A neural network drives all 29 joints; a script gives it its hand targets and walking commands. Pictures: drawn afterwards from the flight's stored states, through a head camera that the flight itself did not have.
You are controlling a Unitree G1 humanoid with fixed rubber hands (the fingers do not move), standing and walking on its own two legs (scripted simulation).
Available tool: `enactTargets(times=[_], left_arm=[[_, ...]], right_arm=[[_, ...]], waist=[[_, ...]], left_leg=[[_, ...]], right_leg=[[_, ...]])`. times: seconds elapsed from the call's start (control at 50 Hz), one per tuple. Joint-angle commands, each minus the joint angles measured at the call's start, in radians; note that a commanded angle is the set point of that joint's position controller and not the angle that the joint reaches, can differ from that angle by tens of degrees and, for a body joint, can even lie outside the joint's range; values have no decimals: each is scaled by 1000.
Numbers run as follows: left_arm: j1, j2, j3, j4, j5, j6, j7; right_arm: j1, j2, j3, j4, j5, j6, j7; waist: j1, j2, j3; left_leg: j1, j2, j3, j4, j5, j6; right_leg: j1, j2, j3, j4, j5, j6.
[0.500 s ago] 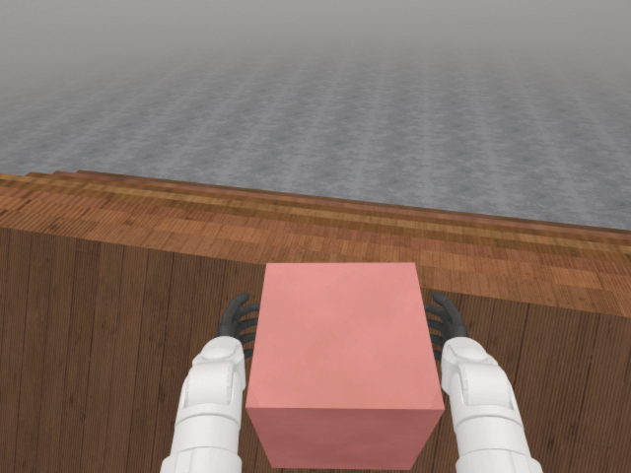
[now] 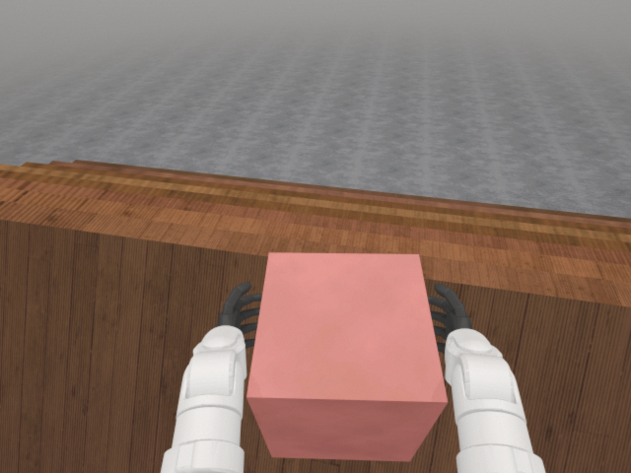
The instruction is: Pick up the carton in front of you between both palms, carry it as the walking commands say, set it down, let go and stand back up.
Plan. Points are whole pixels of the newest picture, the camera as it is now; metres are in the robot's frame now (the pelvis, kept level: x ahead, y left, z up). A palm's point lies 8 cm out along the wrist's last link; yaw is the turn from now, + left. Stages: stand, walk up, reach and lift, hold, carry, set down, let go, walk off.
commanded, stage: reach and lift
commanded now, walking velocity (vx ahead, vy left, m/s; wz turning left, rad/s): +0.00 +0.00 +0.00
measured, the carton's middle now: (341, 360) +0.30 +0.00 -0.04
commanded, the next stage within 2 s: hold in 0.42 s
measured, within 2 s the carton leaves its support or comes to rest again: neither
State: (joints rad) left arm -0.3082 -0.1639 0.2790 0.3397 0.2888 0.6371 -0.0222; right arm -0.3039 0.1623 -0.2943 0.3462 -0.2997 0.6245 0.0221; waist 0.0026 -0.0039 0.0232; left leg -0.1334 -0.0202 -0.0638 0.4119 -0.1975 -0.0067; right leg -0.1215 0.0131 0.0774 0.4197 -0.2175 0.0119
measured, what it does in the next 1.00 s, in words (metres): stands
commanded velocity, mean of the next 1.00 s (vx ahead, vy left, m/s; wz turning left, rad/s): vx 0.00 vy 0.00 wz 0.00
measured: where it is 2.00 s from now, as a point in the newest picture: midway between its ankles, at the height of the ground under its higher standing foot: (338, 466)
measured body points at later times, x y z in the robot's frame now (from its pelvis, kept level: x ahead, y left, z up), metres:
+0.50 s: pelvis +0.00 -0.01 +0.00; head -0.03 +0.00 +0.45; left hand +0.30 +0.15 +0.03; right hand +0.31 -0.16 +0.03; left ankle +0.02 +0.12 -0.74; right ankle +0.01 -0.13 -0.74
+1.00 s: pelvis -0.01 +0.00 +0.00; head -0.05 +0.00 +0.45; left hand +0.30 +0.15 +0.05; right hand +0.30 -0.16 +0.04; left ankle +0.02 +0.12 -0.74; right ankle +0.01 -0.13 -0.74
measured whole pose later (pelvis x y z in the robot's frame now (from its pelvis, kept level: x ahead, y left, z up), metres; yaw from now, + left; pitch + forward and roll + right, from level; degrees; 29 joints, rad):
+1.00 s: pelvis -0.01 +0.00 +0.00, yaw +0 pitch -8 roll +0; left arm -0.30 -0.16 0.25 0.23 0.26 0.75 -0.01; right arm -0.30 0.16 -0.26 0.24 -0.28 0.74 0.02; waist 0.00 0.00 0.05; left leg -0.06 -0.02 -0.07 0.38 -0.18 -0.01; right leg -0.05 0.02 0.08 0.39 -0.20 0.01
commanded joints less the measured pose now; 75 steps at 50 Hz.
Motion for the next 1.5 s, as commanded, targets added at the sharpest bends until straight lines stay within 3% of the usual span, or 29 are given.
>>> enactTargets(times=[0.0, 0.22, 0.38, 0.5, 0.6, 0.66, 0.9, 1.04, 1.06, 1.1, 1.12, 1.2, 1.26, 1.28, 1.3, 1.32, 1.34, 1.36, 1.38, 1.4, 1.44, 1.46, 1.48], left_arm=[[-423, -928, -550, -47, -226, -14, -208], [-385, -888, -582, -127, -244, 9, -211], [-410, -873, -587, -143, -246, 25, -213], [-382, -894, -669, -243, -296, 71, -201], [-366, -841, -584, -178, -245, 108, -188], [-426, -875, -590, -169, -253, 101, -194], [-482, -909, -584, -123, -255, 89, -201], [-442, -898, -584, -144, -255, 96, -197], [-489, -891, -614, -156, -275, 102, -198], [-543, -916, -672, -246, -321, 112, -191], [-540, -916, -682, -279, -338, 125, -184], [-463, -883, -754, -367, -377, 194, -147], [-395, -852, -790, -463, -388, 256, -114], [-398, -847, -802, -503, -393, 277, -101], [-401, -844, -805, -533, -397, 301, -88], [-396, -841, -818, -562, -406, 328, -76], [-385, -827, -829, -582, -415, 354, -63], [-374, -809, -826, -598, -423, 376, -48], [-347, -789, -818, -605, -432, 397, -32], [-305, -787, -813, -622, -444, 415, -15], [-224, -798, -824, -700, -466, 443, 20], [-171, -796, -820, -732, -468, 454, 41], [-122, -772, -794, -753, -453, 461, 65]], right_arm=[[-445, 911, 563, -46, 237, -8, 223], [-389, 916, 592, -112, 257, 23, 204], [-411, 916, 595, -122, 263, 41, 197], [-377, 892, 664, -222, 302, 83, 195], [-378, 821, 579, -163, 255, 117, 197], [-449, 847, 582, -161, 262, 109, 212], [-516, 861, 590, -132, 261, 91, 225], [-470, 866, 594, -142, 264, 99, 218], [-513, 870, 617, -161, 282, 107, 215], [-547, 891, 669, -253, 326, 120, 205], [-537, 897, 695, -273, 345, 133, 199], [-514, 863, 771, -397, 395, 201, 165], [-484, 845, 832, -493, 434, 265, 140], [-476, 847, 842, -519, 446, 289, 132], [-446, 838, 836, -526, 446, 314, 122], [-391, 819, 823, -526, 439, 338, 107], [-346, 798, 816, -542, 428, 361, 87], [-323, 773, 803, -570, 414, 382, 64], [-297, 755, 786, -598, 402, 402, 39], [-282, 756, 791, -649, 405, 421, 15], [-238, 759, 819, -746, 439, 455, -26], [-213, 757, 828, -790, 457, 471, -41], [-207, 752, 831, -835, 472, 489, -55]], waist=[[3, 5, -279], [4, -8, -256], [7, -11, -233], [-10, 1, -285], [-10, 13, -124], [-6, 10, -121], [-3, 6, -191], [-1, 7, -197], [0, 1, -250], [-6, -1, -238], [-6, -35, -234], [3, -65, -308], [5, -86, -337], [-1, -43, -317], [-12, 66, -284], [-26, 224, -256], [-28, 278, -209], [-26, 236, -177], [-28, 174, -179], [-17, 132, -213], [-3, 71, -336], [11, -26, -381], [27, -256, -395]], left_leg=[[142, -76, -8, -58, 238, -5], [144, -85, -4, -72, 244, 2], [130, -84, 0, -76, 183, 8], [187, -81, -11, -87, 246, -5], [127, -72, -7, -116, 93, -5], [112, -68, -3, -117, 24, 1], [138, -62, -2, -104, 25, -1], [155, -69, -2, -101, 112, -5], [53, 117, 19, -16, -16, 7], [-18, 77, -5, -17, -428, 7], [-63, 82, -13, -22, -499, 10], [-107, 53, 65, 103, -205, 0], [-94, 50, 67, 73, -238, 9], [-59, 83, 18, 21, -309, 22], [-1, 164, -107, -51, -388, 57], [77, 262, -262, -141, -425, 110], [161, 337, -362, -167, -298, 167], [189, 360, -364, -144, -131, 196], [174, 346, -321, -116, 33, 194], [145, 313, -231, -74, 165, 170], [-40, 207, -1, 75, 195, 86], [-210, 138, 110, 224, 189, 34], [-473, 60, 199, 410, -32, -17]], right_leg=[[56, 88, -13, -71, 220, -4], [96, 81, 0, -85, 282, 5], [94, 78, 2, -92, 227, 5], [129, 83, 2, -105, 270, 4], [71, 78, -15, -132, 90, -9], [56, 76, -19, -128, 24, -11], [51, 79, -19, -110, 18, -17], [73, 80, -16, -114, 105, -8], [-53, -106, 2, -42, -1, -25], [-135, -79, 54, -97, -472, -43], [-157, -88, 62, -116, -544, -41], [-91, -135, 106, -86, -353, -72], [-123, -144, 124, -60, -384, -97], [-204, -122, 94, -19, -406, -88], [-329, -77, 18, 98, -369, -64], [-455, -23, -93, 266, -273, -34], [-582, -21, -133, 296, -253, -24], [-630, -37, -158, 264, -255, -20], [-594, -27, -176, 204, -233, -23], [-490, -14, -199, 111, -193, -23], [-101, -9, -202, 3, -52, -32], [119, -85, -80, -55, -50, -69], [324, -277, 198, -102, 18, -150]])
